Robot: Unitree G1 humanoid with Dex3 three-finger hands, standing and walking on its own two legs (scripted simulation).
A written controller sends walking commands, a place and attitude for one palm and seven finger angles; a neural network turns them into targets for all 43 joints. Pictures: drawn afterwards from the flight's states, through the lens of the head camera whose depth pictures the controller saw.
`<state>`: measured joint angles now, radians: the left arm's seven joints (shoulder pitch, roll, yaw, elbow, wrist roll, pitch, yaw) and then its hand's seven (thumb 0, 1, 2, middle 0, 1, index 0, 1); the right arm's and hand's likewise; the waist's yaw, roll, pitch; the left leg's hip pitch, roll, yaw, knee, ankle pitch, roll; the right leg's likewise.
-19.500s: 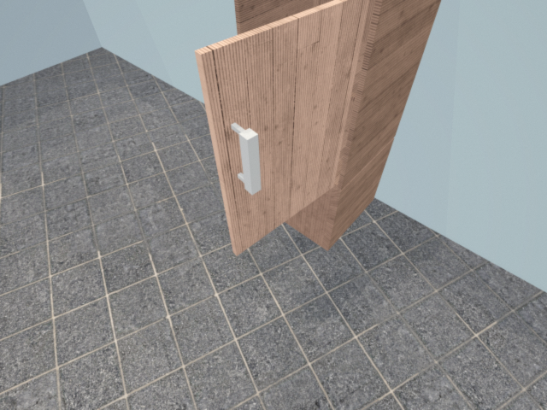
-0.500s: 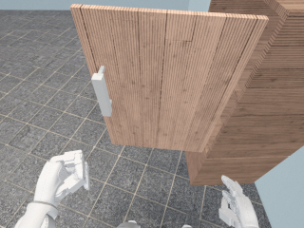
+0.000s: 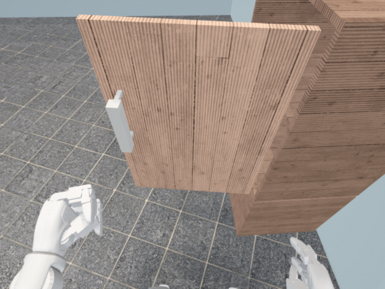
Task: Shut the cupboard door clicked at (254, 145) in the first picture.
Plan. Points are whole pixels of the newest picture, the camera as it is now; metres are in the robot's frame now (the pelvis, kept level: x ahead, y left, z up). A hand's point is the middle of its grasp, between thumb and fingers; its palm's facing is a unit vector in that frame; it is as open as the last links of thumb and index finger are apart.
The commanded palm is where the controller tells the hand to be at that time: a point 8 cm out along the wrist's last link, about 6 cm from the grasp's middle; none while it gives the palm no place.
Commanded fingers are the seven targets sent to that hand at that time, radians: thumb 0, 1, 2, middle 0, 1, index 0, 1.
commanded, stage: raise the hand and make a fist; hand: left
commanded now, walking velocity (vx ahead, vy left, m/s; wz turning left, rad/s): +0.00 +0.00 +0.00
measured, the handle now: (123, 122) +0.46 +0.20 +0.07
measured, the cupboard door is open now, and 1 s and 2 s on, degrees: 82 82 80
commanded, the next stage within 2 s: bring the fist close to the handle in 0.06 s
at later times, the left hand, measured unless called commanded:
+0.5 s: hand (110, 200) +0.27 +0.18 +0.07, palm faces -0.05 -1.00 -0.04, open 3.1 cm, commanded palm +0.25 +0.24 +0.07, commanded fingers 0.00 0.90 0.90 -1.30 -1.50 -1.30 -1.50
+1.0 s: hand (115, 167) +0.33 +0.18 +0.08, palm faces +0.02 -1.00 -0.04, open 3.1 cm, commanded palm +0.31 +0.23 +0.07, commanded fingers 0.00 0.90 0.90 -1.30 -1.50 -1.30 -1.50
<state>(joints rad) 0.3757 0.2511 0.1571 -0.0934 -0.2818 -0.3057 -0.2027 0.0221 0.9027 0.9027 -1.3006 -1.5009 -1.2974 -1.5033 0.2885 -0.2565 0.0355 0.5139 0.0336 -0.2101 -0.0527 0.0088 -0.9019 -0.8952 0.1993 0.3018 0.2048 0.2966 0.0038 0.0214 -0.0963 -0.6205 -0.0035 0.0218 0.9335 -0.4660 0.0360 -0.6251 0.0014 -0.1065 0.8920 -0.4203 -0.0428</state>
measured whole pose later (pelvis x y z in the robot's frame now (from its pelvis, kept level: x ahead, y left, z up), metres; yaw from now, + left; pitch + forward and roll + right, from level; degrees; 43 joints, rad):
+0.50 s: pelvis +0.00 -0.01 +0.00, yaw +0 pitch +9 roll -1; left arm 0.15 0.27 0.17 0.13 -0.28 -0.25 -0.28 0.02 0.90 0.90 -1.30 -1.50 -1.30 -1.50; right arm 0.26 -0.27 0.05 0.56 0.05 -0.22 -0.06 0.01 -0.90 -0.89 0.20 0.30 0.21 0.30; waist -0.01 0.04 -0.09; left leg -0.64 0.00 0.01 0.93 -0.45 0.03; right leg -0.64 0.01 -0.12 0.88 -0.41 -0.05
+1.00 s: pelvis +0.00 +0.00 +0.00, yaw +0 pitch +10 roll -1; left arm -0.08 0.25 0.18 0.28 -0.24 -0.31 -0.17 0.02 0.90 0.90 -1.30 -1.50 -1.30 -1.50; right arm 0.25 -0.26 0.03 0.60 0.04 -0.18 -0.05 0.01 -0.90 -0.90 0.20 0.30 0.21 0.30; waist -0.02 0.02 -0.09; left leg -0.63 -0.01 0.03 0.90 -0.45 0.04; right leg -0.64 0.00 -0.10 0.87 -0.41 -0.04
